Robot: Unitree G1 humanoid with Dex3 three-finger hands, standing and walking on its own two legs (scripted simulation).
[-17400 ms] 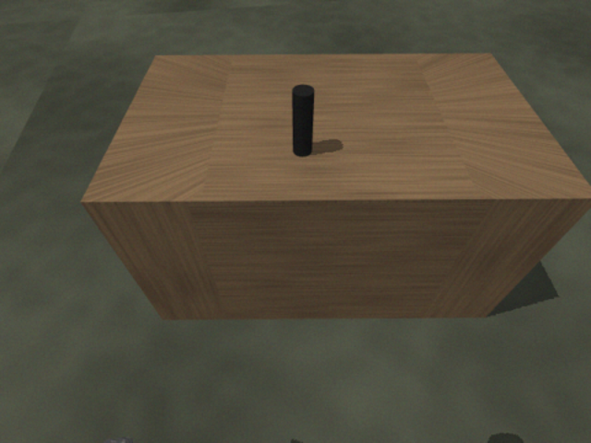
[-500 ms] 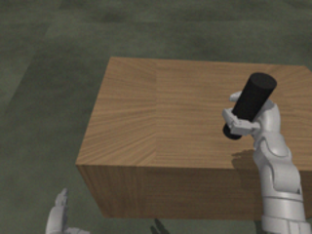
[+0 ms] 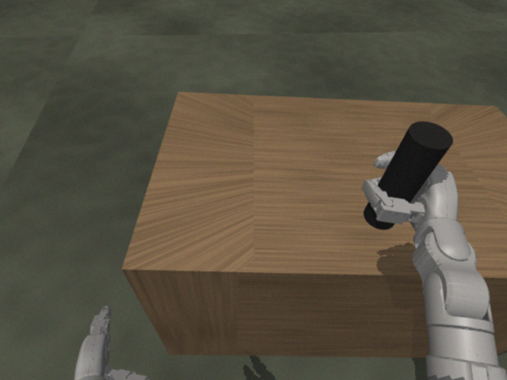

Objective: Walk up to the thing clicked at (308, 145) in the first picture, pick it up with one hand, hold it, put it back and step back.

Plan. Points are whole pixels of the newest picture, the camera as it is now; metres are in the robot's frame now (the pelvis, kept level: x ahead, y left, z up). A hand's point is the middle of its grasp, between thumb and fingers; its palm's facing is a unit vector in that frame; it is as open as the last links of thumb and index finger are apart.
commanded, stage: hold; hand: right
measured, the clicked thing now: (400, 182) +0.34 -0.18 +0.18
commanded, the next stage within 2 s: crouch in 0.84 s
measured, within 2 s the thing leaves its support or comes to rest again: neither
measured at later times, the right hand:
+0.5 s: hand (388, 188) +0.34 -0.17 +0.16, palm faces +0.17 +0.99 +0.00, open 6.6 cm
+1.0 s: hand (384, 188) +0.34 -0.17 +0.16, palm faces +0.17 +0.99 +0.00, open 6.6 cm
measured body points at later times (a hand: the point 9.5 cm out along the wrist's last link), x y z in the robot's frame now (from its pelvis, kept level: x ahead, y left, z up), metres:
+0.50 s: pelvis +0.00 +0.00 +0.00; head -0.01 +0.02 +0.45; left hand +0.15 +0.26 -0.08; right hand +0.32 -0.22 +0.16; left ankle +0.01 +0.13 -0.74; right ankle -0.03 -0.14 -0.74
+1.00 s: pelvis +0.00 +0.00 +0.00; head -0.01 +0.02 +0.45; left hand +0.16 +0.27 -0.08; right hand +0.32 -0.22 +0.16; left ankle +0.01 +0.13 -0.74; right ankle -0.03 -0.14 -0.74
